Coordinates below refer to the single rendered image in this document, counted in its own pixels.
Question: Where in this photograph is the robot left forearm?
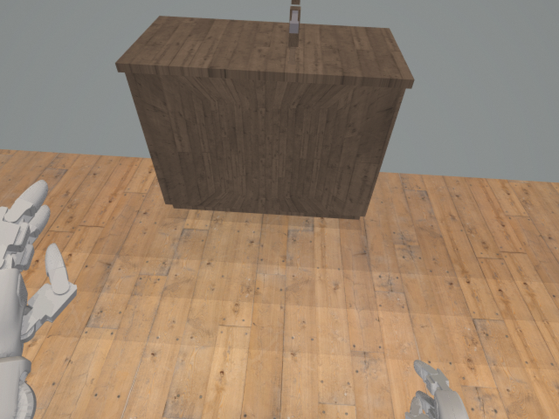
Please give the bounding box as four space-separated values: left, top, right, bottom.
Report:
0 356 37 419

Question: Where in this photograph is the tap lever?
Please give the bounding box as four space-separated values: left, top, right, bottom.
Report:
289 10 299 33

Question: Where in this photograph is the counter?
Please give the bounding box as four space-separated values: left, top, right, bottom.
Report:
115 0 415 220

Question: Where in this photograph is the robot right hand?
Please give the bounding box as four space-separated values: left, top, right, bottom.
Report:
405 360 469 419

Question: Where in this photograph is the robot left hand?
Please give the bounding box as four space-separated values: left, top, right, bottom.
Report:
0 180 77 358

